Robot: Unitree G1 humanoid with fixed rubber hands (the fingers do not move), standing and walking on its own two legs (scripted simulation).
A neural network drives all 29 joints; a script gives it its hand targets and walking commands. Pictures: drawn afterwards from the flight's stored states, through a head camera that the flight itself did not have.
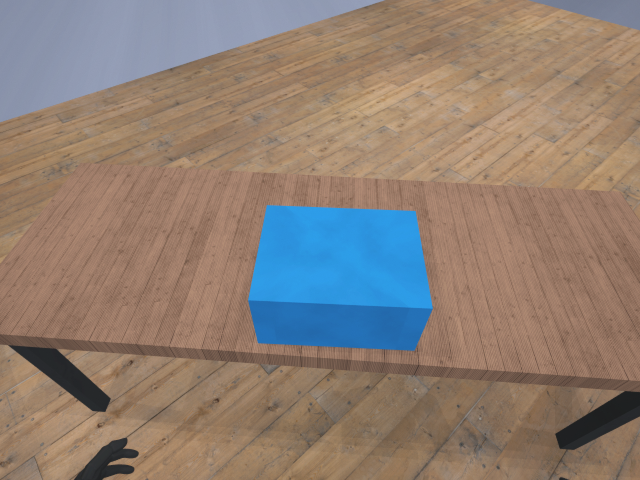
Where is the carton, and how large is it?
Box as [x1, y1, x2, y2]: [248, 205, 432, 350]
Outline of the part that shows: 267,205 248,298 258,342 414,350 432,308 415,211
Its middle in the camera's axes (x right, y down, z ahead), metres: +0.04 +0.08 +0.75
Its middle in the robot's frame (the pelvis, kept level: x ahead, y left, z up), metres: +0.51 -0.01 -0.13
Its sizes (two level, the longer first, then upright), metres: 0.297 0.224 0.150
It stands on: a table, 0.56 m high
